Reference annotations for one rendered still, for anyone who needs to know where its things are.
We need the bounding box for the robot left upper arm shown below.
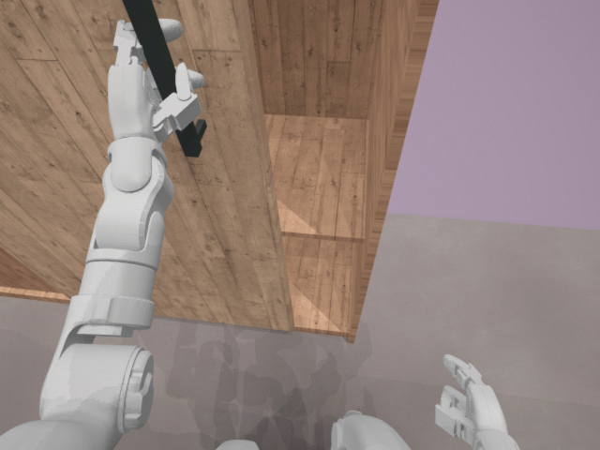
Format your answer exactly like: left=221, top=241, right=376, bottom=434
left=0, top=343, right=154, bottom=450

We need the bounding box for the robot left hand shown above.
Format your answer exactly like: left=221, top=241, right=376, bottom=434
left=108, top=19, right=205, bottom=148

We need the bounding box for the wardrobe door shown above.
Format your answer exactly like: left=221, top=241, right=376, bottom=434
left=0, top=247, right=61, bottom=293
left=0, top=0, right=294, bottom=332

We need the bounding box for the robot right hand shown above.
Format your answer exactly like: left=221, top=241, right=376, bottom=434
left=435, top=354, right=508, bottom=449

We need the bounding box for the left robot forearm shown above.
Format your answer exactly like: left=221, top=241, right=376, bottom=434
left=39, top=137, right=173, bottom=420

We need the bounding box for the handle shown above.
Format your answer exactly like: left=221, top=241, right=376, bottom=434
left=122, top=0, right=207, bottom=158

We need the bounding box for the right robot thigh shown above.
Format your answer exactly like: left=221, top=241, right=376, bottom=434
left=331, top=414, right=412, bottom=450

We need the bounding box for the right robot forearm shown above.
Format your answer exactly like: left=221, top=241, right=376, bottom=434
left=472, top=429, right=520, bottom=450

